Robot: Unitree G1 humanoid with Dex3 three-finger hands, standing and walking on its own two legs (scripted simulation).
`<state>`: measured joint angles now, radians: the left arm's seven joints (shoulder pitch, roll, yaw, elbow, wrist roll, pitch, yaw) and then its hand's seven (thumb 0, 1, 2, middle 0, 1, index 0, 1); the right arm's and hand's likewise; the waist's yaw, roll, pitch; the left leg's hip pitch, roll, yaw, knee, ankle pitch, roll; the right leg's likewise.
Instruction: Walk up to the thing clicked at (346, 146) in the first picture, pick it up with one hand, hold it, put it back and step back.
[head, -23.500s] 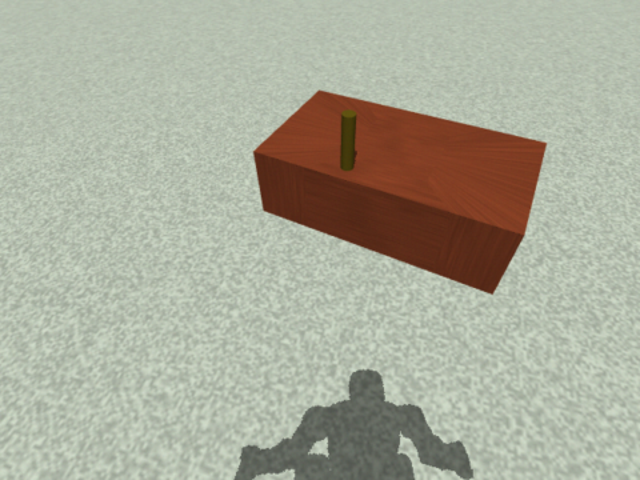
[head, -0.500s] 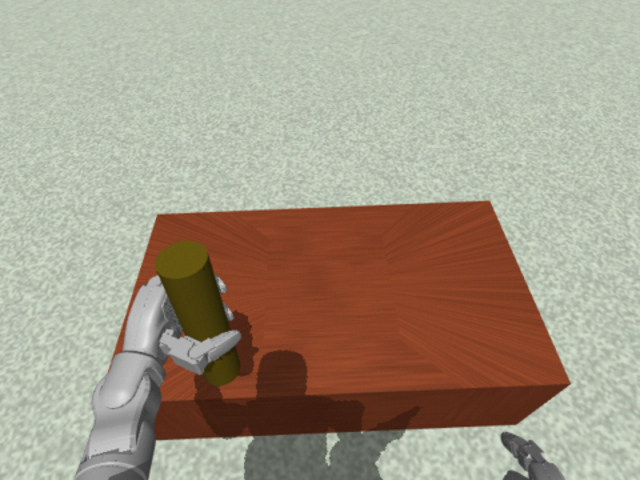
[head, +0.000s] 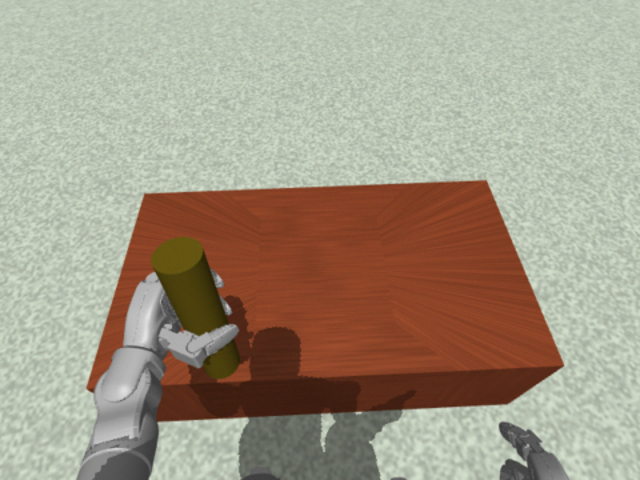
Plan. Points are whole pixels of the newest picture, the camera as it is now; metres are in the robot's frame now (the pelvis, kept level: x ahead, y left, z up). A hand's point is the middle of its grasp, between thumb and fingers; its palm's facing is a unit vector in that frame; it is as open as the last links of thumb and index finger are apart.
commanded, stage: crouch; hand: left
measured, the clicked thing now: (203, 317) +0.32 +0.15 +0.03
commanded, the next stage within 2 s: lower in 0.92 s
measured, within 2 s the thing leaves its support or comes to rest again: neither
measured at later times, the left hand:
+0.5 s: hand (238, 322) +0.39 +0.14 -0.13, palm faces -0.14 -0.99 +0.00, open 8.5 cm
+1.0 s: hand (250, 327) +0.41 +0.14 -0.20, palm faces -0.10 -0.99 -0.02, open 8.5 cm
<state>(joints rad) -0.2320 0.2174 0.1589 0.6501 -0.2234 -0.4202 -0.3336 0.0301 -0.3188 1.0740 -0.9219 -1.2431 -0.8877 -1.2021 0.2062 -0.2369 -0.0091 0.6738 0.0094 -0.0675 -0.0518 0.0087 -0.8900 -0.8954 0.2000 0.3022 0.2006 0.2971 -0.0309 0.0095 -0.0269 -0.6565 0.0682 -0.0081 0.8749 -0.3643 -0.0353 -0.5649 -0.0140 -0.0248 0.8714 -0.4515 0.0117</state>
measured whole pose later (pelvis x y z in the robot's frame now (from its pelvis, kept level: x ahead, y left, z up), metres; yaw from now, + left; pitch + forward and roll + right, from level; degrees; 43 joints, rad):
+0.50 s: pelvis -0.03 +0.00 -0.13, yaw -2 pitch +28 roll -3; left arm -0.53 0.27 0.25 0.92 -0.15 -0.61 -0.29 0.03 -0.33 1.10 -0.92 -1.26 -0.89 -1.22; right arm 0.20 -0.23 -0.01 0.70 -0.05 -0.04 0.03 0.01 -0.91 -0.90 0.20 0.30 0.20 0.30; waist -0.08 0.03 -0.17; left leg -1.44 0.09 -0.05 1.51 -0.56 -0.04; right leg -1.33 0.01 -0.03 1.51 -0.66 0.01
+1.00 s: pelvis -0.05 +0.00 -0.20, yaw -3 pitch +32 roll -4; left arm -0.68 0.32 0.28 0.96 -0.10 -0.56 -0.20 0.03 -0.33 1.10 -0.92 -1.25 -0.89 -1.21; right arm 0.16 -0.24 0.00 0.69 -0.06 0.00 0.05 0.01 -0.91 -0.91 0.20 0.30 0.20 0.30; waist -0.10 0.02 -0.18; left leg -1.72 0.09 -0.09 1.73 -0.57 -0.04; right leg -1.61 0.01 -0.04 1.74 -0.69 0.01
